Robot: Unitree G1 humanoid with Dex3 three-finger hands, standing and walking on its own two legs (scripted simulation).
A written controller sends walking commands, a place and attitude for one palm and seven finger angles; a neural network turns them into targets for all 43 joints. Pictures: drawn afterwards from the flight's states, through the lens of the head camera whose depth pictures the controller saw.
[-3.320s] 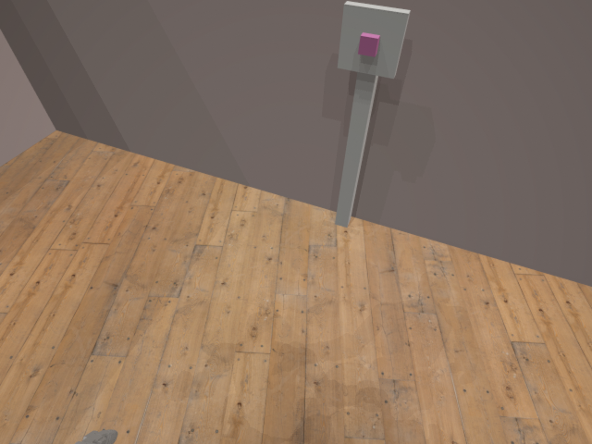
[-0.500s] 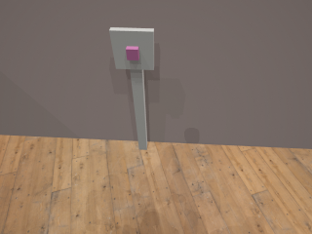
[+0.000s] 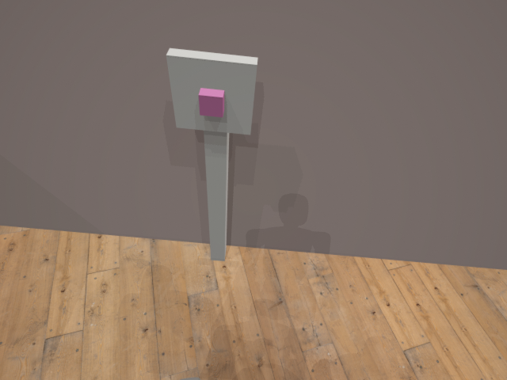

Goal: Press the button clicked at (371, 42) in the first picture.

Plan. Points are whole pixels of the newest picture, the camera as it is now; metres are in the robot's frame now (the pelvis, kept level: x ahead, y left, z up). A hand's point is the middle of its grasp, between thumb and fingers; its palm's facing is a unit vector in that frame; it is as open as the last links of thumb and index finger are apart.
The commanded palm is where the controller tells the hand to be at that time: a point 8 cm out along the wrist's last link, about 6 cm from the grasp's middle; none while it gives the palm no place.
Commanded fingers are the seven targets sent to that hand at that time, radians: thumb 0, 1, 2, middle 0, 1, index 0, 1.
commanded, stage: take the last steps up to it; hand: left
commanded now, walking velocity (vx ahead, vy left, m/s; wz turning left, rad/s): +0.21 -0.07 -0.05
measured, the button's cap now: (212, 102) +0.63 +0.14 +0.08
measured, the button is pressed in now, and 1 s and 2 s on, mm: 0 0 0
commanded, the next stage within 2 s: come to a stop and stand still in 0.16 s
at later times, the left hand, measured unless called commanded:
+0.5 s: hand (193, 322) +0.24 +0.12 -0.15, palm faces +0.01 -0.98 -0.21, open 7.4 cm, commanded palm none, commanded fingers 0.00 0.90 0.90 -0.20 -0.30 -0.20 -0.30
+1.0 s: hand out of the picture +0.10 +0.23 -0.17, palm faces +0.08 -0.98 -0.20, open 7.4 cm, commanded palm none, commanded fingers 0.00 0.90 0.90 -0.20 -0.30 -0.20 -0.30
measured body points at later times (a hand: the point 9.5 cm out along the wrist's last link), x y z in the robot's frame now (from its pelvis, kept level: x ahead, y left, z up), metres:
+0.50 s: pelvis +0.14 -0.04 +0.01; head +0.17 -0.06 +0.45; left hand +0.24 +0.18 -0.13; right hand +0.11 -0.26 -0.16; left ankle +0.07 +0.08 -0.68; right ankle +0.19 -0.15 -0.72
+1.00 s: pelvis +0.11 +0.03 +0.02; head +0.13 +0.06 +0.47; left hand +0.09 +0.28 -0.15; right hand +0.18 -0.20 -0.12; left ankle +0.12 +0.09 -0.72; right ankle +0.06 -0.12 -0.68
